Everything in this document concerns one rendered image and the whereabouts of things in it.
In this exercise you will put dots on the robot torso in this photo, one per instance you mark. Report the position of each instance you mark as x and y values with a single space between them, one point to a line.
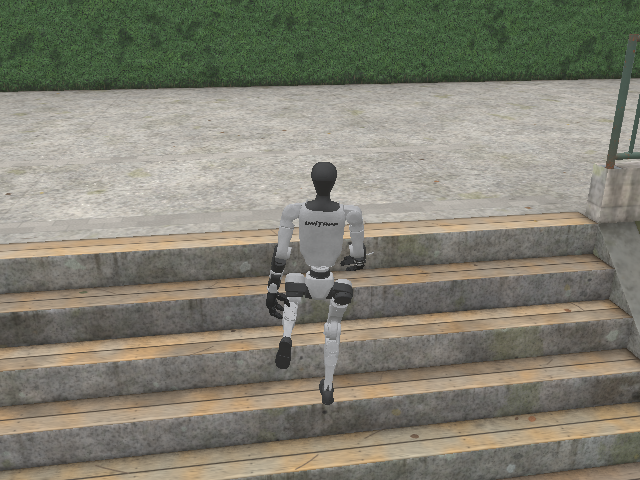
321 238

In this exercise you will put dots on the robot left hand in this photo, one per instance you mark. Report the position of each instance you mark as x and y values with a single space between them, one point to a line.
272 303

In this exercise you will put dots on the left robot forearm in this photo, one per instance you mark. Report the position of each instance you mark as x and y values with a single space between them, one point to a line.
276 273

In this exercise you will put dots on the robot left upper arm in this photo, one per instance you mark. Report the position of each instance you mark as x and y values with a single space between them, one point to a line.
290 213

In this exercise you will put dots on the right robot foot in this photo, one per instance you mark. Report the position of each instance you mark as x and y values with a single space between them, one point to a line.
327 396

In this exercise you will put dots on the robot right hand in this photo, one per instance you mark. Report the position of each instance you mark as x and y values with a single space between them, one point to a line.
349 260

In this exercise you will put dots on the robot right upper arm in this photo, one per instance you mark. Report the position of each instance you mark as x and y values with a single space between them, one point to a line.
353 215

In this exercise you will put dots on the right robot forearm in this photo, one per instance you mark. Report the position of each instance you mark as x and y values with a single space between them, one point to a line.
362 260

